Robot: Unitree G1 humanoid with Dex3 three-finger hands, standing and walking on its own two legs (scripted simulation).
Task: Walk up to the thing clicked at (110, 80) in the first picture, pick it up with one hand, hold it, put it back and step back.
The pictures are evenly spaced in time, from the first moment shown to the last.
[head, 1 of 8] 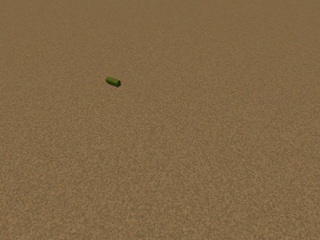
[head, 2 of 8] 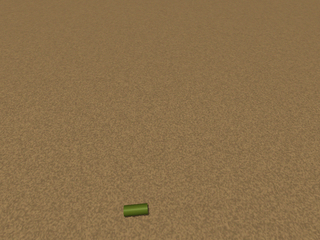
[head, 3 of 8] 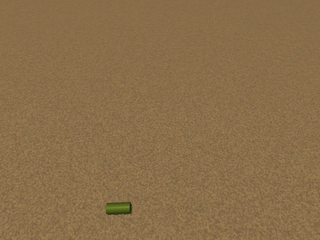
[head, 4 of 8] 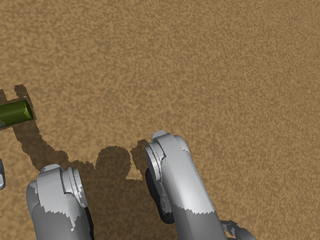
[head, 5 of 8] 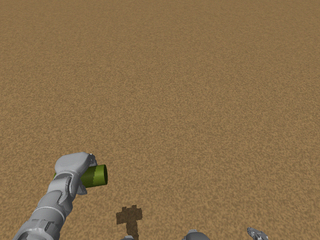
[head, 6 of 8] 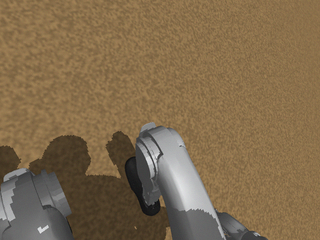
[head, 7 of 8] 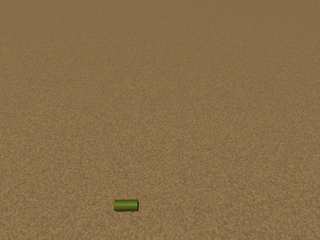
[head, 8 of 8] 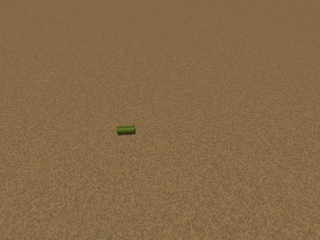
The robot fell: no
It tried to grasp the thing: yes
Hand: left
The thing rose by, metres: 0.68
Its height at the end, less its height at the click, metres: +0.00
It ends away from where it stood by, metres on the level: 0.01
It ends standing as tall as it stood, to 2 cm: yes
